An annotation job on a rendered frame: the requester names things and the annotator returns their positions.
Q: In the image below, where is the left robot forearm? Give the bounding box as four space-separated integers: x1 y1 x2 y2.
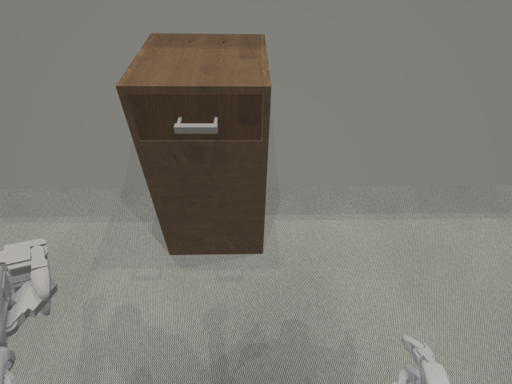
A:
0 346 18 384

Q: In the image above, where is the handle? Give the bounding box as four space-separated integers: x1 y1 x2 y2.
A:
174 117 218 134

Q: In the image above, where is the robot left hand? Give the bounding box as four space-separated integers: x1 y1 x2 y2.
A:
0 238 58 347

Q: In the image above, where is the drawer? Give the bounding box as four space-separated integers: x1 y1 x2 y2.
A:
127 93 262 140

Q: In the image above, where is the robot right hand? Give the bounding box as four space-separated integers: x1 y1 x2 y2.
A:
393 335 451 384

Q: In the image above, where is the cabinet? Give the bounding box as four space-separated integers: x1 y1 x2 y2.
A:
116 34 271 255

